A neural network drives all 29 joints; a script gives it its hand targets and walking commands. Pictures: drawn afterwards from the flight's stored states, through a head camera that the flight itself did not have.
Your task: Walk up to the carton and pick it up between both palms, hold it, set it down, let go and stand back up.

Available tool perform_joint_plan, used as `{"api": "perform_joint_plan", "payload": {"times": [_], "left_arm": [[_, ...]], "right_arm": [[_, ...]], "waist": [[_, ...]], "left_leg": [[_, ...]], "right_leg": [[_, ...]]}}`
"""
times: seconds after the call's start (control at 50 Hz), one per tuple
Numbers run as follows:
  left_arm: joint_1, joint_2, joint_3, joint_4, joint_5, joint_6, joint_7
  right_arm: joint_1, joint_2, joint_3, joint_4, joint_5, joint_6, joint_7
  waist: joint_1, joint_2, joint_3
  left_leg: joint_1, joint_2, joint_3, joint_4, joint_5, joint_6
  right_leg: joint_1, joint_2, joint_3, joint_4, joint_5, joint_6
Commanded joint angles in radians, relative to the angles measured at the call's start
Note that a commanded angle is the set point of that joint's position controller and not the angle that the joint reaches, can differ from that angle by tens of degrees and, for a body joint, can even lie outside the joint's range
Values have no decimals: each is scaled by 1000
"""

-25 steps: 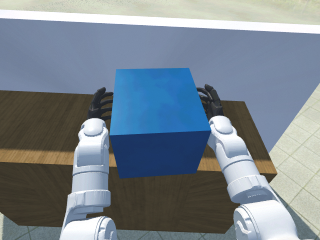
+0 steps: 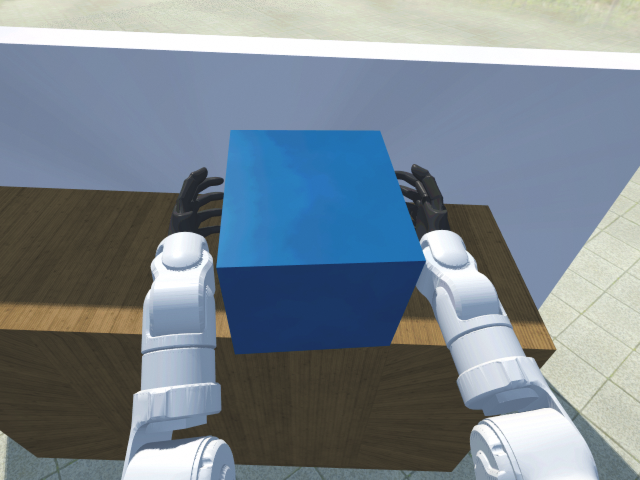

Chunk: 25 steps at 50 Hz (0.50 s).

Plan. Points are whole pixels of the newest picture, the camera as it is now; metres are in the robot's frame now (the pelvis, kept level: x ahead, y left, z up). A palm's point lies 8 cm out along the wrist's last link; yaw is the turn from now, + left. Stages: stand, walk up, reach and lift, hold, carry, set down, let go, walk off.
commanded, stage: hold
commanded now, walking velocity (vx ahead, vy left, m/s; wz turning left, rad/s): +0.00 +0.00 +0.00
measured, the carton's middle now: (310, 238) +0.38 -0.01 +0.13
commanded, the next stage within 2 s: none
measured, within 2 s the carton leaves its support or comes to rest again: neither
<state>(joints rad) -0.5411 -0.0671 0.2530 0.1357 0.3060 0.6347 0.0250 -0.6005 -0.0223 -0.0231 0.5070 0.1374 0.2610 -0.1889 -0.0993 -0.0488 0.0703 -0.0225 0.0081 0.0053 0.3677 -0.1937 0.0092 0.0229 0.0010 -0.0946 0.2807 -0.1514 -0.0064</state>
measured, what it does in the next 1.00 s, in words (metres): stands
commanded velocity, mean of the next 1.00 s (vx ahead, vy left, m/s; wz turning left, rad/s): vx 0.00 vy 0.00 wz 0.00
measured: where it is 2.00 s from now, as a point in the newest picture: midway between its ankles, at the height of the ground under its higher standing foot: outside the picture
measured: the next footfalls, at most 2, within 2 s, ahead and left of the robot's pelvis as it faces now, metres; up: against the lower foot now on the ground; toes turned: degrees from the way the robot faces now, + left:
none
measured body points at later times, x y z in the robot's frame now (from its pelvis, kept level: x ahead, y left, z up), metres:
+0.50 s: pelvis -0.02 -0.01 +0.00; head -0.06 +0.02 +0.45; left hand +0.36 +0.16 +0.19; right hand +0.37 -0.14 +0.18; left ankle +0.02 +0.11 -0.75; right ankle +0.01 -0.11 -0.75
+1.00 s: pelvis -0.01 -0.01 +0.00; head -0.05 +0.02 +0.45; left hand +0.36 +0.15 +0.18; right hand +0.37 -0.14 +0.18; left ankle +0.02 +0.11 -0.75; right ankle +0.01 -0.11 -0.75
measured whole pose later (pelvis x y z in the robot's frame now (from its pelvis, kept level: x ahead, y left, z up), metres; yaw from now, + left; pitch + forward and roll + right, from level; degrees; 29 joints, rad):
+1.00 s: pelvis -0.01 -0.01 +0.00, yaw +0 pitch -10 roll -1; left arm -0.56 -0.04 0.28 0.08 0.32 0.71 -0.01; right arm -0.65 -0.01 -0.02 0.49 0.15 0.32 -0.20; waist -0.08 -0.05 0.07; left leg -0.02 0.01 0.00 0.36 -0.17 0.00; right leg 0.02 0.00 -0.10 0.29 -0.15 -0.02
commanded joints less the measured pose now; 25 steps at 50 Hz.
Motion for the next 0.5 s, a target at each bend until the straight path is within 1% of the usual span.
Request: {"api": "perform_joint_plan", "payload": {"times": [0.0,0.08,0.12,0.16,0.22,0.26,0.32,0.36,0.48], "left_arm": [[-713,-516,-504,-132,-151,-59,-153],[-703,-508,-515,-195,-165,-40,-146],[-698,-495,-507,-212,-164,-21,-148],[-705,-484,-486,-200,-152,1,-158],[-735,-476,-462,-159,-134,27,-178],[-760,-483,-462,-145,-135,32,-187],[-788,-493,-467,-129,-144,25,-191],[-795,-494,-463,-116,-146,18,-191],[-799,-490,-443,-96,-142,4,-189]], "right_arm": [[-808,554,353,-325,59,-85,107],[-837,577,428,-379,107,-71,92],[-833,577,442,-385,125,-52,80],[-823,568,419,-362,120,-32,77],[-819,561,347,-308,85,-12,86],[-829,563,309,-290,64,-8,95],[-850,569,283,-278,47,-11,101],[-859,571,278,-269,41,-15,103],[-883,575,290,-260,41,-31,107]], "waist": [[1,74,-465],[40,71,-522],[48,68,-505],[43,64,-451],[18,65,-369],[3,76,-358],[-13,87,-385],[-16,88,-399],[0,83,-430]], "left_leg": [[123,-37,-5,-33,296,-46],[128,-43,-4,-5,386,-37],[118,-46,1,-7,383,-33],[97,-45,12,-31,313,-26],[52,-38,26,-78,173,-18],[37,-35,28,-93,126,-20],[47,-35,25,-86,133,-27],[54,-37,22,-81,145,-30],[62,-39,17,-70,182,-27]], "right_leg": [[83,48,-1,-1,268,43],[128,52,15,11,314,43],[131,50,20,8,294,44],[110,46,21,-8,213,42],[72,36,17,-31,81,36],[63,32,12,-35,42,33],[67,34,4,-29,54,34],[70,35,-1,-25,68,35],[83,40,-7,-15,91,37]]}}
